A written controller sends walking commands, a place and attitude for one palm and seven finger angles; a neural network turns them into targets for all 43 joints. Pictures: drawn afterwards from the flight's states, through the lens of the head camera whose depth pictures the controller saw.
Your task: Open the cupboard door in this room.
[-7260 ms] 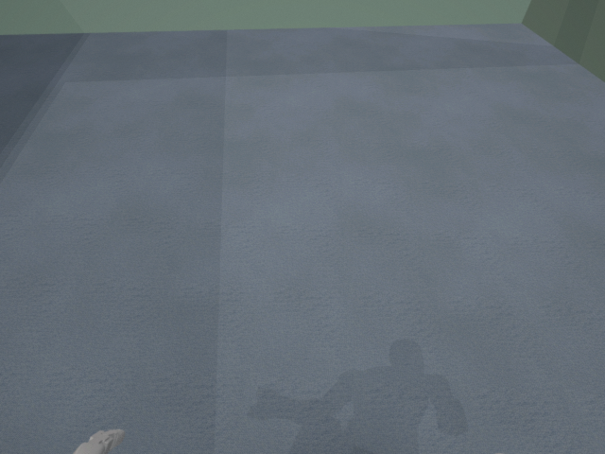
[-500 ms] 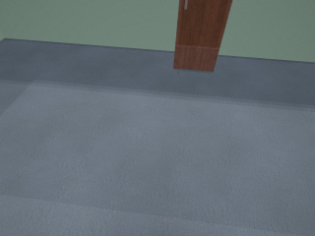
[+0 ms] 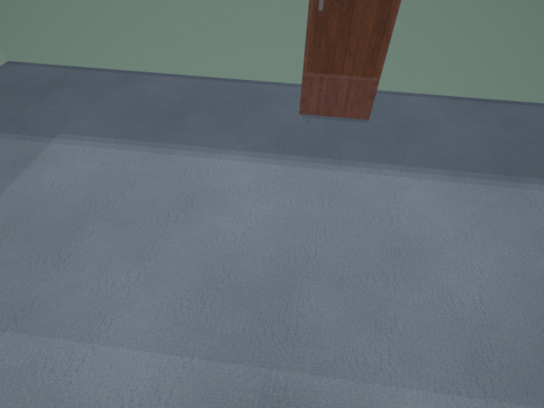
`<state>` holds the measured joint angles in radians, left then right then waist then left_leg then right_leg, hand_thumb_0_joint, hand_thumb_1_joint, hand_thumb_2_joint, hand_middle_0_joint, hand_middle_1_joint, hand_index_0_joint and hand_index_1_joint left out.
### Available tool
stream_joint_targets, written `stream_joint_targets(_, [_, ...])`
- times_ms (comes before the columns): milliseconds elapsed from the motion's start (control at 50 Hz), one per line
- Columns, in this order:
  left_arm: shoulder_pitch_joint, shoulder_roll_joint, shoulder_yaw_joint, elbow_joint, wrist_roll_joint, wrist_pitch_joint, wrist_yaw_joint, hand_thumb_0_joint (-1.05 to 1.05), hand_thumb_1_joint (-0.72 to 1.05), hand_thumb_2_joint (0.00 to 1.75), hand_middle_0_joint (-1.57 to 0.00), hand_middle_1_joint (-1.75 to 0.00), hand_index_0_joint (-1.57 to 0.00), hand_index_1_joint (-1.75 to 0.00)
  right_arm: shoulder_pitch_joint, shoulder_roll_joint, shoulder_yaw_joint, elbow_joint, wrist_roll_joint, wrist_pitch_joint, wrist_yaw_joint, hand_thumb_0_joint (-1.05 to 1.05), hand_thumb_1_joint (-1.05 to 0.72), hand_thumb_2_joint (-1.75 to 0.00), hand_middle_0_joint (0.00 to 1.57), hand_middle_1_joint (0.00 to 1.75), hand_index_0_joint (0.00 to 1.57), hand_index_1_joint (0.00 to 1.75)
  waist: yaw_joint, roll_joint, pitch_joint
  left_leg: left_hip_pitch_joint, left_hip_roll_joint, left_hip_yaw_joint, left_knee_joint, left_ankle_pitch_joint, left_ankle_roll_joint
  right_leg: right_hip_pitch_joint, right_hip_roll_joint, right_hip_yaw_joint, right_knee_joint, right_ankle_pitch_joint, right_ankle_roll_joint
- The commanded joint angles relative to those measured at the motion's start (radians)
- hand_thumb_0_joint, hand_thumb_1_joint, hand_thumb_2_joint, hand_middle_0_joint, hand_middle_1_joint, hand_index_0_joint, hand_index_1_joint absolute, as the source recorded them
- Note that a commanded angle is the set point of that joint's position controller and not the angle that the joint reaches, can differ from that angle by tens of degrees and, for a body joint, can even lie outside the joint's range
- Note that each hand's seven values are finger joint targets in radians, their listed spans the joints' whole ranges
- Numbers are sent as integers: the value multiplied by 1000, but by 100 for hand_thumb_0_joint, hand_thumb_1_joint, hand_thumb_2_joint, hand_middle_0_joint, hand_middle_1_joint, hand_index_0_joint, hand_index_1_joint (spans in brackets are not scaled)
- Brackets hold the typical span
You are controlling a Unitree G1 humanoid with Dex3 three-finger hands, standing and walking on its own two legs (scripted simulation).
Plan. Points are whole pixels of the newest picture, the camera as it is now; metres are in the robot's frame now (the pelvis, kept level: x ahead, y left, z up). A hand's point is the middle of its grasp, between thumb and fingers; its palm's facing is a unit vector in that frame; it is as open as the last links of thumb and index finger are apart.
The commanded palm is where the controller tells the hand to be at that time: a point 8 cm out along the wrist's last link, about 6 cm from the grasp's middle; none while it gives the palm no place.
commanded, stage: turn or walk to find it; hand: left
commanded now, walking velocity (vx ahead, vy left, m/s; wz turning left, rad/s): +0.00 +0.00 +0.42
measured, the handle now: out of the picture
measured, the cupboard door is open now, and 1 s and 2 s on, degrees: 0 0 0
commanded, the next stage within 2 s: stand and wait in 0.06 s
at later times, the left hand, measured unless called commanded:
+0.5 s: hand out of the picture +0.01 +0.19 -0.18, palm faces +0.07 -0.97 -0.23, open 7.3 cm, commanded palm none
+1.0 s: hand out of the picture +0.04 +0.22 -0.16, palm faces +0.24 -0.94 -0.24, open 7.3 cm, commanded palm none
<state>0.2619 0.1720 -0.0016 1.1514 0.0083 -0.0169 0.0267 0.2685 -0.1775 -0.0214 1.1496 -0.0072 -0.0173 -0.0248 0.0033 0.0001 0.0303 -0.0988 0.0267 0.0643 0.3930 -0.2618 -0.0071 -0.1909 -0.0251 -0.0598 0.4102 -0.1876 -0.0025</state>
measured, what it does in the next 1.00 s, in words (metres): lifts its right foot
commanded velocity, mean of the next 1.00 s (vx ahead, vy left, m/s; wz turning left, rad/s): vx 0.00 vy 0.00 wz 0.29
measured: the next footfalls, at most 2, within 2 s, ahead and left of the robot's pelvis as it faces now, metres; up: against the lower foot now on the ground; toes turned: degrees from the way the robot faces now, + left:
right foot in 1.14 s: +0.04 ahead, -0.13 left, +0.00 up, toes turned +18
left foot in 1.58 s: -0.07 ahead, +0.07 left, +0.00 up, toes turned +26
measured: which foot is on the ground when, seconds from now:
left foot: down 0.00-1.00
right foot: down 0.00-0.76, up 0.78-1.00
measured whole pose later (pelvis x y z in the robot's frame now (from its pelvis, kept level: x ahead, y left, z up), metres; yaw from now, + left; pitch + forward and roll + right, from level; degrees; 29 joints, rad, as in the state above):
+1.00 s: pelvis -0.02 +0.00 +0.00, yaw +14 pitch +2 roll -1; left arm 0.10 0.22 0.05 0.97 0.01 0.04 0.03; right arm 0.26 -0.17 -0.04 1.01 -0.02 0.02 -0.01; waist -0.03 0.00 0.05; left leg -0.28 -0.04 -0.12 0.44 -0.20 0.01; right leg -0.42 -0.02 -0.01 0.94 -0.46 0.06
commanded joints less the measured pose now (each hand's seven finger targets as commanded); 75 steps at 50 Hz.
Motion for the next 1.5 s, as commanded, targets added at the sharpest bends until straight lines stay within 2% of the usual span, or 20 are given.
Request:
stream_joint_targets(0, [33, 122, 24, -44, 1, -8, 8, 0, 90, 90, -20, -30, -20, -30, 56, -98, -11, -35, -2, -7, -6, 0, -90, -90, 20, 30, 20, 30, -1, 4, 35, -94, 92, -91, -68, 132, 24, 24, -112, 84, -52, 96, -14])
stream_joint_targets(340, [-14, 178, 32, -65, 4, -12, 2, 0, 90, 90, -20, -30, -20, -30, 15, -155, -19, -51, -2, -7, -1, 0, -90, -90, 20, 30, 20, 30, 2, -6, 38, -100, 88, -111, -74, 84, 26, 7, -112, 87, -85, 2, -18])
stream_joint_targets(420, [13, 130, 31, -70, 2, 7, 9, 0, 90, 90, -20, -30, -20, -30, 36, -99, -10, -57, -4, 9, 4, 0, -90, -90, 20, 30, 20, 30, 5, 8, 35, -154, 82, -111, -33, 107, 18, 16, -122, 60, -42, -5, -4])
stream_joint_targets(600, [-22, 198, 72, -141, 10, 24, 10, 0, 90, 90, -20, -30, -20, -30, 42, -98, -34, -116, -9, 38, 13, 0, -90, -90, 20, 30, 20, 30, 3, -125, -25, -221, 24, -57, 226, 7, 4, -22, -281, 109, -88, -94, -87])
stream_joint_targets(680, [-62, 194, 79, -178, 14, 29, 9, 0, 90, 90, -20, -30, -20, -30, 51, -100, -42, -135, -9, 39, 20, 0, -90, -90, 20, 30, 20, 30, -14, -87, -36, -184, 54, -66, 199, 1, 4, -84, -288, 33, 1, -56, -80])
stream_joint_targets(720, [-94, 143, 73, -204, 7, 40, 3, 0, 90, 90, -20, -30, -20, -30, 70, -162, -51, -154, -16, 29, 22, 0, -90, -90, 20, 30, 20, 30, -36, 190, 3, -203, 174, -358, -26, 118, 71, -182, -105, -92, 245, -181, 23])
stream_joint_targets(740, [-131, 121, 69, -227, 7, 42, 5, 0, 90, 90, -20, -30, -20, -30, 79, -204, -62, -157, -22, 24, 12, 0, -90, -90, 20, 30, 20, 30, -51, 308, 34, -200, 271, -546, -147, 197, 143, -243, -18, -83, 439, -294, 48])
stream_joint_targets(760, [-136, 127, 69, -232, 12, 46, 8, 0, 90, 90, -20, -30, -20, -30, 85, -212, -65, -151, -19, 21, 1, 0, -90, -90, 20, 30, 20, 30, -51, 296, 32, -163, 285, -564, -153, 281, 187, -294, -30, 7, 568, -360, 38])
stream_joint_targets(820, [-114, 128, 72, -224, 12, 36, 0, 0, 90, 90, -20, -30, -20, -30, 64, -190, -60, -164, -16, 11, -10, 0, -90, -90, 20, 30, 20, 30, -24, 168, -38, -42, 232, -475, -59, 453, 198, -362, -34, 58, 662, -294, 45])
stream_joint_targets(920, [-154, 108, 62, -252, 1, 32, -2, 0, 90, 90, -20, -30, -20, -30, 79, -208, -71, -177, -18, 17, -10, 0, -90, -90, 20, 30, 20, 30, -42, 123, -100, 66, 187, -426, -14, 567, 193, -348, -9, 64, 543, -277, 74])
stream_joint_targets(1000, [-164, 105, 60, -277, -6, 32, 2, 0, 90, 90, -20, -30, -20, -30, 63, -220, -80, -198, -22, 29, -3, 0, -90, -90, 20, 30, 20, 30, -46, 170, -96, 1, 171, -462, -6, 564, 184, -227, 14, 62, 365, -281, 70])
stream_joint_targets(1080, [-50, 138, 70, -255, -9, 24, 5, 0, 90, 90, -20, -30, -20, -30, -4, -222, -89, -232, -15, 38, 7, 0, -90, -90, 20, 30, 20, 30, 12, 162, -111, -169, 99, -437, 60, 393, 111, 38, 20, 41, 25, -47, 64])
stream_joint_targets(1100, [-18, 179, 79, -250, -1, 14, 8, 0, 90, 90, -20, -30, -20, -30, -2, -192, -87, -238, -9, 38, 12, 0, -90, -90, 20, 30, 20, 30, 22, 72, -128, -283, 49, -390, 119, 236, 60, 180, -53, 94, -68, 29, 52])
stream_joint_targets(1120, [-2, 273, 98, -250, 15, 4, 16, 0, 90, 90, -20, -30, -20, -30, 11, -132, -78, -254, -2, 37, 19, 0, -90, -90, 20, 30, 20, 30, 28, -184, -134, -465, -66, -222, 314, -68, -12, 290, -293, 323, -119, 37, -19])
stream_joint_targets(1140, [-10, 306, 98, -267, 14, 9, 16, 0, 90, 90, -20, -30, -20, -30, -34, -139, -80, -279, -11, 42, 15, 0, -90, -90, 20, 30, 20, 30, 40, -280, -77, -505, -96, -152, 509, -324, -32, 151, -450, 451, -133, 153, -118])
stream_joint_targets(1160, [-43, 260, 91, -277, 11, 11, 16, 0, 90, 90, -20, -30, -20, -30, -37, -164, -87, -263, -20, 54, 16, 0, -90, -90, 20, 30, 20, 30, 22, -182, -35, -461, -55, -190, 641, -283, -23, 24, -416, 389, -144, 82, -149])
stream_joint_targets(1180, [-100, 226, 88, -286, 10, 7, 16, 0, 90, 90, -20, -30, -20, -30, -17, -156, -86, -241, -23, 65, 20, 0, -90, -90, 20, 30, 20, 30, -6, -240, 13, -456, -36, -193, 706, -236, -21, -45, -356, 341, -165, 31, -136])
stream_joint_targets(1220, [-138, 177, 68, -288, 8, 6, 10, 0, 90, 90, -20, -30, -20, -30, 14, -141, -82, -204, -19, 68, 28, 0, -90, -90, 20, 30, 20, 30, -40, -155, 41, -437, -25, -155, 761, -146, -29, -51, -265, 213, -120, 141, -108])
stream_joint_targets(1260, [-88, 160, 58, -273, 9, -6, 6, 0, 90, 90, -20, -30, -20, -30, 13, -127, -71, -191, -14, 69, 28, 0, -90, -90, 20, 30, 20, 30, -28, -159, 20, -419, -27, -131, 747, -92, -42, -1, -222, 142, -90, 295, -96])
stream_joint_targets(1480, [98, 188, 50, -139, 17, -11, 11, 0, 90, 90, -20, -30, -20, -30, -98, -94, -24, -159, 4, 39, 7, 0, -90, -90, 20, 30, 20, 30, 33, -176, -85, -206, 0, -43, 196, -139, -39, 177, -232, 169, -8, 619, -147])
